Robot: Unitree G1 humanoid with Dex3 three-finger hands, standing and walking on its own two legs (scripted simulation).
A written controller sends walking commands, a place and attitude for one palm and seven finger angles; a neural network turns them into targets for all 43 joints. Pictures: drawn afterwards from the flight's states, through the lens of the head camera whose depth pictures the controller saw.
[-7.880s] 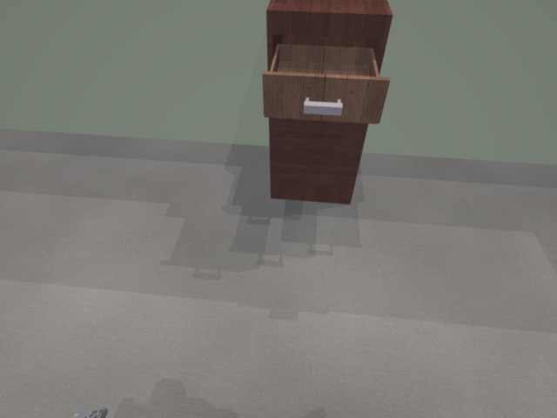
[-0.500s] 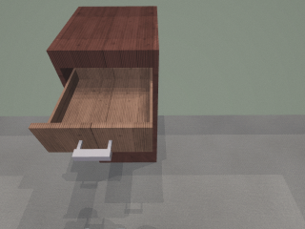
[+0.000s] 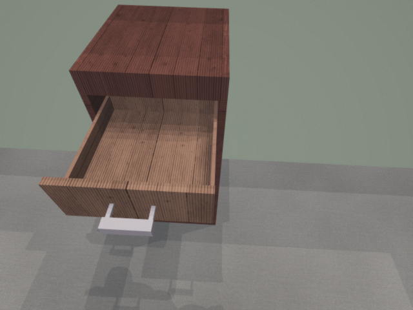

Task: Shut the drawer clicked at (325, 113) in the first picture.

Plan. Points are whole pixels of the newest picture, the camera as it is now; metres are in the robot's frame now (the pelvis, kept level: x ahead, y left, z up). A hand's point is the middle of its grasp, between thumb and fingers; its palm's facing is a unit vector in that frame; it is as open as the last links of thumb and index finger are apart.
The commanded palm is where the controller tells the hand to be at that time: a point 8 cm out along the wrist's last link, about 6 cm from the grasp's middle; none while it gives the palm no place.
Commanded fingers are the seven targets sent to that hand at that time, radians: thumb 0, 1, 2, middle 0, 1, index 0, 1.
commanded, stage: come to a stop and stand still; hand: left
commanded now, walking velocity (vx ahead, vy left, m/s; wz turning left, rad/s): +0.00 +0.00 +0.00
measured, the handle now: (129, 217) +0.30 +0.20 -0.04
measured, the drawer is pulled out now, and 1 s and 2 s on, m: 0.30 0.30 0.29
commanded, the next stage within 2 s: look again from close up in 1.02 s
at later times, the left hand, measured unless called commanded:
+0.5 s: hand out of the picture +0.08 +0.19 -0.17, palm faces +0.03 -0.97 -0.22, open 7.4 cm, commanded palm none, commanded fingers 0.00 0.90 0.90 -0.20 -0.30 -0.20 -0.30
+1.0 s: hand out of the picture +0.01 +0.18 -0.18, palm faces +0.06 -0.98 -0.17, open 7.4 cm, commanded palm none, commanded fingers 0.00 0.90 0.90 -0.20 -0.30 -0.20 -0.30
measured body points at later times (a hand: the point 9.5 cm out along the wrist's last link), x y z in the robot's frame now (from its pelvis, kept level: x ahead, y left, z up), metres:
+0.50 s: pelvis +0.02 +0.01 +0.00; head +0.02 +0.00 +0.45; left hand +0.08 +0.24 -0.15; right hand -0.01 -0.19 -0.17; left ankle +0.03 +0.11 -0.74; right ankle +0.02 -0.09 -0.74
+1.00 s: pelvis +0.04 +0.02 +0.00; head +0.04 +0.02 +0.45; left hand +0.01 +0.23 -0.16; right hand +0.05 -0.21 -0.16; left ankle +0.03 +0.11 -0.74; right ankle +0.02 -0.09 -0.74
